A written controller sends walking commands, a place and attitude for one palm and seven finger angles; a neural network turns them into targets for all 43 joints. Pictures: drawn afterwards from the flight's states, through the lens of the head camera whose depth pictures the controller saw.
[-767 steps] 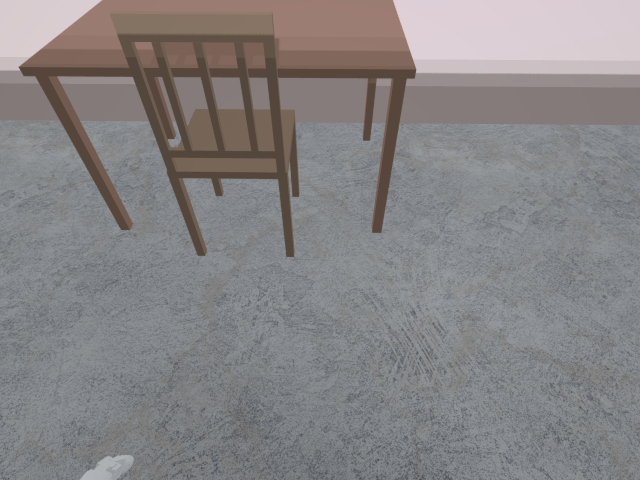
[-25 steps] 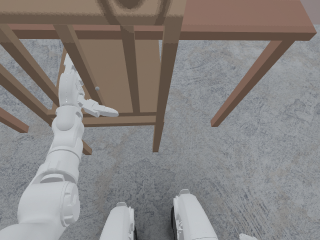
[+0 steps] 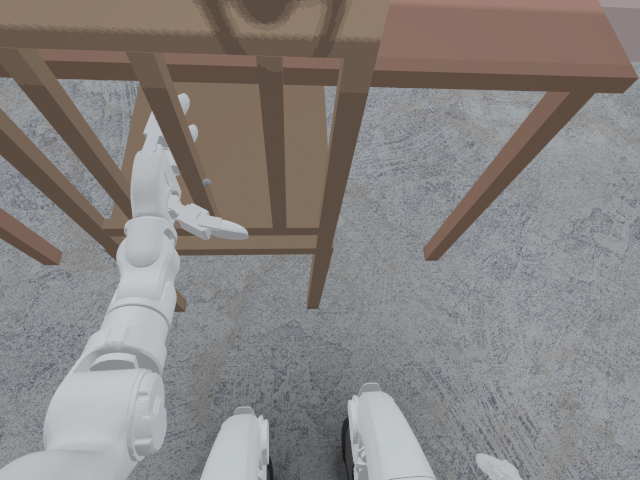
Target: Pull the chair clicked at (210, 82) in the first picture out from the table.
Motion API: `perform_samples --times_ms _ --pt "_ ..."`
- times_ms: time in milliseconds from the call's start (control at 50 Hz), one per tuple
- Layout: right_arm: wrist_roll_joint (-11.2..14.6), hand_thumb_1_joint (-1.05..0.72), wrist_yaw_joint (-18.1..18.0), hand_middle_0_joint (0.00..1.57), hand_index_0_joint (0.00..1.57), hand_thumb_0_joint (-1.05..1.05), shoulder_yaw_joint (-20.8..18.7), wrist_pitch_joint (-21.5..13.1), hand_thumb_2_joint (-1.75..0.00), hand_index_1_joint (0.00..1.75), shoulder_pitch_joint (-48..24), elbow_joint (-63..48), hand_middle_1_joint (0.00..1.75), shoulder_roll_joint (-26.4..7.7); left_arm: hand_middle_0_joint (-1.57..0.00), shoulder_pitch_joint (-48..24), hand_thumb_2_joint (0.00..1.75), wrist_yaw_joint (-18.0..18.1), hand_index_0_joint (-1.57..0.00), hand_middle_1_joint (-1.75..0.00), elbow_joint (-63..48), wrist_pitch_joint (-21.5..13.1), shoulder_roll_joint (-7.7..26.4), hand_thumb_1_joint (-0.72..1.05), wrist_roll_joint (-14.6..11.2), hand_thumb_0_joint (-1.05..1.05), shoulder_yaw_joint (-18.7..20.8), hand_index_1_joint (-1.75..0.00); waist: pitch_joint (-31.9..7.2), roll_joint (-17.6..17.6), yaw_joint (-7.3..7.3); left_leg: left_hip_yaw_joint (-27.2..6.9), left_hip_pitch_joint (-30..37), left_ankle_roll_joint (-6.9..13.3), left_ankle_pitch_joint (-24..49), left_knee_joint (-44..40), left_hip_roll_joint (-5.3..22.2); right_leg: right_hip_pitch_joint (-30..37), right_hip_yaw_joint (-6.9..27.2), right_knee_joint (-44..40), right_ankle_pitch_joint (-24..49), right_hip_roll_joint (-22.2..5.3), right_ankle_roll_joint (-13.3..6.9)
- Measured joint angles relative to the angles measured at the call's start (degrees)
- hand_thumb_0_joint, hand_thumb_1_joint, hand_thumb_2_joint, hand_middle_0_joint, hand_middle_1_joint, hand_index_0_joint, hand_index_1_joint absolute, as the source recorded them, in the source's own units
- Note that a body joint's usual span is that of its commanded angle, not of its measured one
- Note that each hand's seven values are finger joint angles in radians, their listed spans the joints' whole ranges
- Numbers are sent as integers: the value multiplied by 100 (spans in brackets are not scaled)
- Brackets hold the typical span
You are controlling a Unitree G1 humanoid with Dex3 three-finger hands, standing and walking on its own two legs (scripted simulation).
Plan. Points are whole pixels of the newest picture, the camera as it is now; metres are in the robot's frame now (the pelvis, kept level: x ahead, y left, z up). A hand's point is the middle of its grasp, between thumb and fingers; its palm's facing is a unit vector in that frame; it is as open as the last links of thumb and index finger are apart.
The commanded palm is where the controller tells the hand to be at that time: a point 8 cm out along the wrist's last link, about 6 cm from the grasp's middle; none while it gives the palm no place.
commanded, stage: hook a spindle and tug to test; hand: left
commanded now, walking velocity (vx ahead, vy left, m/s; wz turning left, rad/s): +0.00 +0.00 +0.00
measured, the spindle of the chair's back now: (188, 162) +0.49 +0.14 +0.04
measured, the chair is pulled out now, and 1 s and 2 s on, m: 0.00 0.00 0.03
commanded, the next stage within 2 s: open the thumb and straighten the fingers in 1.24 s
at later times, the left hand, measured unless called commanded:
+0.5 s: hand (210, 178) +0.48 +0.11 +0.02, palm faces -0.03 -1.00 -0.04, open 7.6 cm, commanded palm +0.45 +0.16 +0.02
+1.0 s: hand (211, 180) +0.47 +0.11 +0.02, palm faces -0.02 -1.00 -0.01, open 4.9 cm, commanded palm +0.43 +0.16 +0.02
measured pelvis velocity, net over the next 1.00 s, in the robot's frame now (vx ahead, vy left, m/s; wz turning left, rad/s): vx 0.01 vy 0.00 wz -0.02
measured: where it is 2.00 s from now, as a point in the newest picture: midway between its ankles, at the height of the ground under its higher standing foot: outside the picture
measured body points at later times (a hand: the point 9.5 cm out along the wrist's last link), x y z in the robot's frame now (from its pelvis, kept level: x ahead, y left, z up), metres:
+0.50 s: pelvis +0.00 +0.00 +0.00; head +0.15 +0.01 +0.42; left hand +0.47 +0.17 +0.03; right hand +0.05 -0.27 -0.12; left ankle -0.01 +0.11 -0.62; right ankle +0.05 -0.14 -0.62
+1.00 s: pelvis +0.01 +0.00 +0.01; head +0.16 +0.01 +0.43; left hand +0.47 +0.16 +0.03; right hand +0.07 -0.26 -0.11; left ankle -0.01 +0.11 -0.62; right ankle +0.05 -0.14 -0.62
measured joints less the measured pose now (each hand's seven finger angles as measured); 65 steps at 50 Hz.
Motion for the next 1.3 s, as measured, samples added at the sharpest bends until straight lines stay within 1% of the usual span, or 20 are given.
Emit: perform_samples --times_ms 100,200,320,380,440,500,600,680,760,840,920,1020,1220,1300 --pt "-14 -91 18 20 21 0 -10 7 -90 30 -12 40 30 19 -23 -74 30 58 -23 -61 -1 -67 -10 -50 32 -1 -66 -62 3 20 11 -11 -45 -10 -17 53 -3 -45 -9 55 -21 -3 -9" --pt "-6 -91 5 20 21 0 14 46 -90 30 -4 43 30 22 -31 -197 34 68 -31 -87 182 65 44 -40 68 -1 -29 -88 25 21 4 -12 -74 -13 -8 61 -7 -79 -9 78 -20 -7 -17" --pt "-7 -91 -11 20 21 0 -3 17 -90 30 35 42 30 17 -41 -113 44 56 -41 -118 24 54 34 -16 -23 -1 12 -119 32 21 -12 -1 -60 -26 10 22 10 -77 1 46 2 11 -26" --pt "-4 -91 -9 20 21 0 -6 9 -90 30 52 65 30 2 -45 -113 51 61 -45 -129 59 41 38 -1 -18 0 8 -130 23 19 -9 -6 -45 -28 10 12 13 -61 -4 35 2 15 -30" --pt "-3 -91 -15 20 21 0 -2 5 -90 30 60 75 30 -13 -47 -165 58 49 -47 -136 138 20 65 15 26 0 5 -136 28 7 -15 -15 -47 -31 10 17 10 -60 -13 42 -3 11 -34" --pt "-5 -91 -22 20 21 0 -2 0 -90 30 56 76 30 -28 -48 -234 64 26 -48 -140 213 15 100 31 44 0 8 -140 35 3 -28 -26 -71 -34 10 32 8 -78 -23 53 -5 8 -38" --pt "-9 -91 -16 20 21 0 -23 7 -90 30 59 60 30 -39 -49 -250 76 19 -49 -143 185 28 98 58 -13 1 14 -144 39 14 -29 -23 -96 -35 7 41 9 -104 -18 59 -4 10 -37" --pt "-2 -91 -3 20 21 0 -17 36 -90 30 59 55 30 -32 -50 -189 83 -3 -49 -144 128 50 68 73 -31 1 30 -145 27 14 -13 -3 -72 -28 -1 22 17 -92 0 46 -6 21 -31" --pt "12 -91 7 20 21 0 -15 52 -90 30 63 9 30 -3 -50 -33 86 -5 -50 -144 -48 124 30 73 -57 2 61 -145 1 7 -15 27 -13 -23 -8 -23 31 -51 28 10 -6 37 -26" --pt "27 -91 30 20 21 0 -15 41 -90 30 72 -43 30 18 -50 128 84 32 -50 -145 -211 191 -5 74 -112 2 22 -145 -28 10 -14 48 57 -18 -23 -74 43 7 48 -34 -15 51 -20" --pt "37 -91 45 20 21 0 -14 32 -90 30 66 -95 30 30 -50 300 83 33 -50 -145 -421 240 -34 75 -116 2 12 -145 -39 4 -13 74 127 -10 -48 -119 56 62 72 -72 -32 66 -11" --pt "62 -91 84 20 21 0 -48 13 -90 30 84 -183 30 44 -50 689 81 72 -50 -145 -869 336 -130 76 -216 3 -41 -145 -76 20 8 122 256 1 -83 -223 79 163 115 -161 -56 93 2" --pt "98 -91 148 20 20 0 -112 -53 -90 30 111 -304 30 92 -50 1661 79 145 -50 -145 -1873 397 -379 77 -306 3 -391 -145 -115 29 158 146 582 7 -117 -492 85 472 135 -395 -130 102 13" --pt "93 -91 140 20 20 0 -121 -103 -90 30 63 -300 30 106 -49 1944 79 150 -49 -145 -2139 350 -445 77 -267 3 -554 -145 -120 17 230 116 653 1 -116 -529 66 565 106 -433 -176 80 11"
